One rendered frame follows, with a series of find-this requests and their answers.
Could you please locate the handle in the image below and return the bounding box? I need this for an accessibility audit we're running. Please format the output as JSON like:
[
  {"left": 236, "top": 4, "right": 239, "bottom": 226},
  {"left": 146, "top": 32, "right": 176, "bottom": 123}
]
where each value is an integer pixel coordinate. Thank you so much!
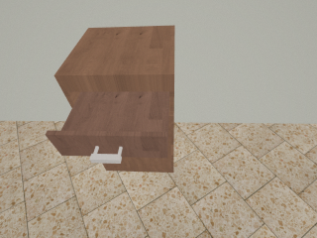
[{"left": 89, "top": 146, "right": 123, "bottom": 164}]

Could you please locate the drawer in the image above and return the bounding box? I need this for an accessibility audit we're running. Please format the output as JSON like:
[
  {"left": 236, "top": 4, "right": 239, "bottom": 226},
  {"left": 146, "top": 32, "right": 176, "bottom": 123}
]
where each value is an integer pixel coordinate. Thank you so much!
[{"left": 45, "top": 91, "right": 169, "bottom": 159}]

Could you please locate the cabinet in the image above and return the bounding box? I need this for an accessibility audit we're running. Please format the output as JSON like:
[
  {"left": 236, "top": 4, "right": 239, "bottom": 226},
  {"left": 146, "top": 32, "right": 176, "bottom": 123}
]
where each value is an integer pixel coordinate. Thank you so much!
[{"left": 54, "top": 25, "right": 175, "bottom": 173}]

